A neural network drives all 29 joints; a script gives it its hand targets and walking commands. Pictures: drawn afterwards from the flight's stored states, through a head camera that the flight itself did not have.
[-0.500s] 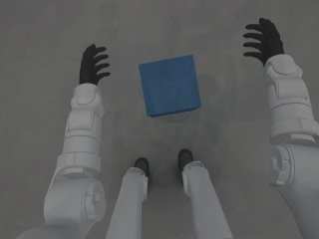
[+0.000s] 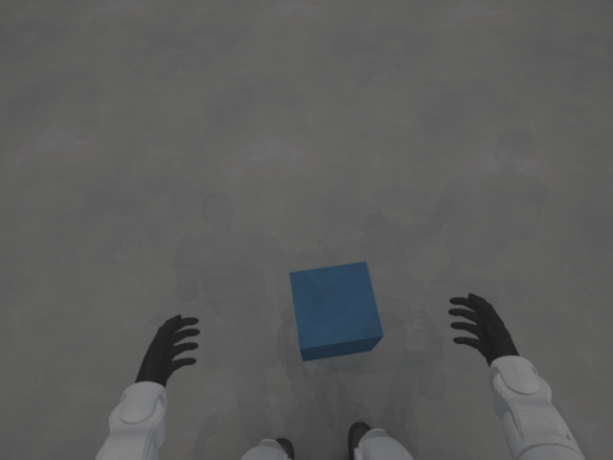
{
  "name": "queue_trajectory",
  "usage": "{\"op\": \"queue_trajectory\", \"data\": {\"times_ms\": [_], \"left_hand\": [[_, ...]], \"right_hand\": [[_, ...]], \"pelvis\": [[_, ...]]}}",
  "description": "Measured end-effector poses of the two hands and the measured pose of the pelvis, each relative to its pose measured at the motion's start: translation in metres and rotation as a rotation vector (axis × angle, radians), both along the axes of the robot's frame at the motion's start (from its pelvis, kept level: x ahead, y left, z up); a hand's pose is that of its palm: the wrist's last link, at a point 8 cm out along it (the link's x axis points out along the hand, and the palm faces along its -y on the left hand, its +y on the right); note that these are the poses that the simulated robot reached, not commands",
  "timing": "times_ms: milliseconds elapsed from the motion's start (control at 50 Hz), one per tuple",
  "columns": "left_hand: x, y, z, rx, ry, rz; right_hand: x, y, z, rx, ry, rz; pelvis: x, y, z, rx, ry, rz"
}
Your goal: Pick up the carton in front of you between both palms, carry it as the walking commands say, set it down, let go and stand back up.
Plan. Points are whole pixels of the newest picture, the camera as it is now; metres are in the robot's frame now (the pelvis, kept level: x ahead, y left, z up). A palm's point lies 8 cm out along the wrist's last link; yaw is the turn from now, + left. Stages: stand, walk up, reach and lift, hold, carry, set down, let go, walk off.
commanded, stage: let go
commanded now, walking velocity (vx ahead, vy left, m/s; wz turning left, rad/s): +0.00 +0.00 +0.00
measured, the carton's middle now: (332, 314) +0.44 -0.04 -0.63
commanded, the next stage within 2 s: stand in 0.68 s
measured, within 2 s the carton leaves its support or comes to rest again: neither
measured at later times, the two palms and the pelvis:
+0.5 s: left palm (123, 417) +0.18 +0.24 -0.04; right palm (522, 420) +0.18 -0.23 -0.04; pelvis +0.02 +0.01 +0.02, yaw +0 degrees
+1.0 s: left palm (129, 438) +0.16 +0.25 -0.10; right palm out of the picture +0.14 -0.26 -0.07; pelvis +0.05 +0.01 +0.01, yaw -3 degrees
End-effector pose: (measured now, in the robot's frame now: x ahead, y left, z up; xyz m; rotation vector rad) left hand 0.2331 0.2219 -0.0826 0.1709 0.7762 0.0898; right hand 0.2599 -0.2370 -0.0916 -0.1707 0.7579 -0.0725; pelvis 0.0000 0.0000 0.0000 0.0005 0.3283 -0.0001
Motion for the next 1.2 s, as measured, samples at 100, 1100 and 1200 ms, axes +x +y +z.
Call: {"op": "queue_trajectory", "data": {"times_ms": [100, 1100, 1200], "left_hand": [[-0.031, 0.011, 0.02, 0.0, 0.007, 0.004], [-0.07, 0.032, -0.024, 0.067, 0.206, -0.03], [-0.07, 0.036, -0.028, 0.076, 0.234, -0.023]], "right_hand": [[-0.033, 0.006, 0.019, 0.003, 0.009, 0.001], [-0.125, -0.018, 0.012, -0.136, 0.172, -0.134], [-0.127, -0.011, 0.006, -0.122, 0.196, -0.147]], "pelvis": [[0.011, 0.005, 0.012, -0.005, -0.118, 0.004], [0.06, 0.009, 0.006, -0.021, -0.252, -0.054], [0.064, 0.011, 0.004, -0.019, -0.253, -0.06]]}}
